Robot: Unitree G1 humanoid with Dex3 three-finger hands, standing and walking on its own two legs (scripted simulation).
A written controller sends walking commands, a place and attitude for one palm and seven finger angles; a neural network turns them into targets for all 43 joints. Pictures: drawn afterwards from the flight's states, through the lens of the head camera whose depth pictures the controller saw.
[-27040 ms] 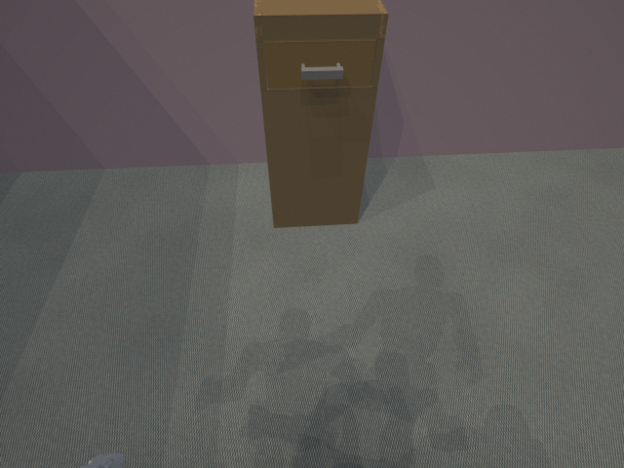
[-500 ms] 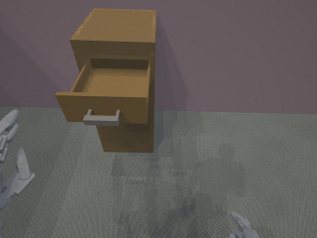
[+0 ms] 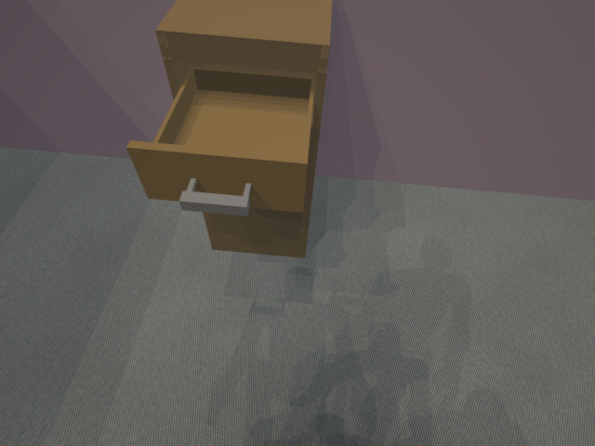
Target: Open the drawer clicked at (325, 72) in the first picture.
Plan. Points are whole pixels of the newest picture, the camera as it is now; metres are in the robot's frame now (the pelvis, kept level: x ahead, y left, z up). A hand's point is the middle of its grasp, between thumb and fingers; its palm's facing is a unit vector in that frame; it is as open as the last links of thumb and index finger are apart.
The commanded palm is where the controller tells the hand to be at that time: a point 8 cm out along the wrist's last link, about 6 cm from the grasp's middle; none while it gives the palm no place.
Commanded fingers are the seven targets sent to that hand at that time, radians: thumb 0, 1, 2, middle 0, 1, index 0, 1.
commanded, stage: let the arm hang, fingers relaxed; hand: left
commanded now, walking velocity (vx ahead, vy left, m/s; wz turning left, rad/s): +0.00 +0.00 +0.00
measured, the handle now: (217, 194) +0.54 +0.19 -0.05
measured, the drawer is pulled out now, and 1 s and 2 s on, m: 0.30 0.30 0.30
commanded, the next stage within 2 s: look to check the result in 0.66 s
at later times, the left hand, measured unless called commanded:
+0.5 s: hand out of the picture +0.02 +0.19 -0.17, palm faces -0.02 -0.98 -0.21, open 7.3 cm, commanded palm none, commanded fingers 0.00 0.90 0.90 -0.20 -0.30 -0.20 -0.30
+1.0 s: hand out of the picture +0.01 +0.18 -0.17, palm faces -0.02 -0.97 -0.24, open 7.3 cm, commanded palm none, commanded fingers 0.00 0.90 0.90 -0.20 -0.30 -0.20 -0.30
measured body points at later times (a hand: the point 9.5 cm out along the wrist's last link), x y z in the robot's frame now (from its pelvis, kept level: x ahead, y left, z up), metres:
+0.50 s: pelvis -0.01 +0.01 +0.00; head +0.00 +0.00 +0.45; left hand +0.02 +0.24 -0.15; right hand -0.03 -0.20 -0.16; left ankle -0.03 +0.10 -0.74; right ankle +0.02 -0.11 -0.74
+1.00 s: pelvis -0.01 -0.01 +0.00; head +0.01 -0.02 +0.45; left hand +0.01 +0.23 -0.15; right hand -0.02 -0.24 -0.16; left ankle -0.03 +0.10 -0.74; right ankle +0.02 -0.11 -0.74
